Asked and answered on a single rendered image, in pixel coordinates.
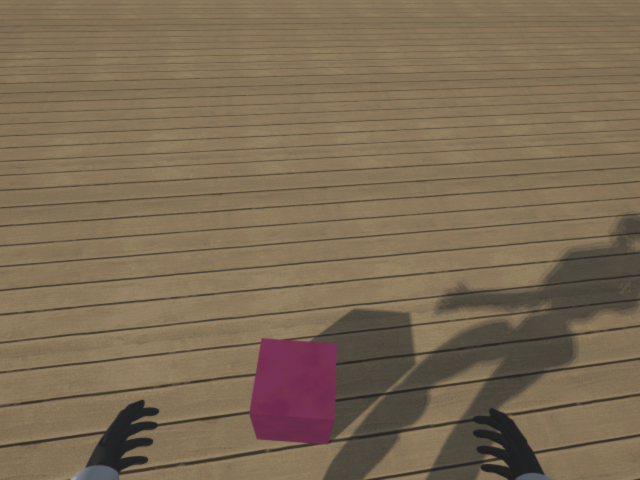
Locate right robot hand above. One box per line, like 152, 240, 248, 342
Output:
473, 408, 545, 480

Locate carton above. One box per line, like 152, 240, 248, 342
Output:
249, 338, 337, 445

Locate left robot hand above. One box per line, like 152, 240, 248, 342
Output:
85, 400, 159, 473

